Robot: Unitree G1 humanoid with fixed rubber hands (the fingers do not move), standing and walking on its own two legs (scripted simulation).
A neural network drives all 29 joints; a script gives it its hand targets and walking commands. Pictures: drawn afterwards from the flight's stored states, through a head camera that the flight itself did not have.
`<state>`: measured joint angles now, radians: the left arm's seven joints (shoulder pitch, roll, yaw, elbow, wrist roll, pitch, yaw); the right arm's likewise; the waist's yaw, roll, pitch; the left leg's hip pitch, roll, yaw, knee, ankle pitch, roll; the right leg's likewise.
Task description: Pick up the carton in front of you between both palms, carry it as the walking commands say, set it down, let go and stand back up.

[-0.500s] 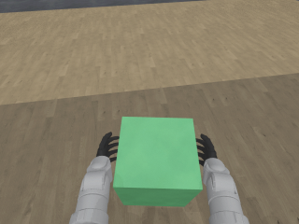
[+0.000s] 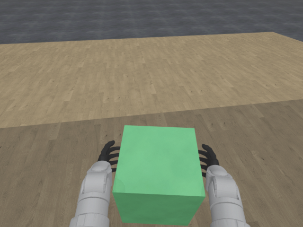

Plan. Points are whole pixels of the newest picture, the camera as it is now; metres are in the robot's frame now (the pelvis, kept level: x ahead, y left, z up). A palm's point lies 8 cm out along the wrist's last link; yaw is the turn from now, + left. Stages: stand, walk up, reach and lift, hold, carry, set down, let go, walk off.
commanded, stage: reach and lift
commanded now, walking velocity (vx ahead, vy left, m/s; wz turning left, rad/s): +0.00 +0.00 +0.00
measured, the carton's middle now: (157, 177) +0.31 +0.00 -0.05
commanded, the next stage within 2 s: hold in 0.72 s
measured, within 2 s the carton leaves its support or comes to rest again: neither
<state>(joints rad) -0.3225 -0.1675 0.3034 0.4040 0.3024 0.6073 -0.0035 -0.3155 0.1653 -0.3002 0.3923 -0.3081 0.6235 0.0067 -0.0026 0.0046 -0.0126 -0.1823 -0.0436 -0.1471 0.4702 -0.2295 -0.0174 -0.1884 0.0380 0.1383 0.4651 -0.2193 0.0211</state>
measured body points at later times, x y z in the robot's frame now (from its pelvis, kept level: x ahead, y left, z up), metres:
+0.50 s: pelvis +0.02 +0.00 +0.01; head -0.01 +0.00 +0.45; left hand +0.32 +0.15 +0.03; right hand +0.32 -0.15 +0.03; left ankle +0.02 +0.13 -0.74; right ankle +0.03 -0.13 -0.74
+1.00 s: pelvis +0.01 +0.00 +0.01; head -0.04 +0.00 +0.45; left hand +0.31 +0.15 +0.05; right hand +0.31 -0.15 +0.05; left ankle +0.02 +0.13 -0.74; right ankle +0.03 -0.13 -0.74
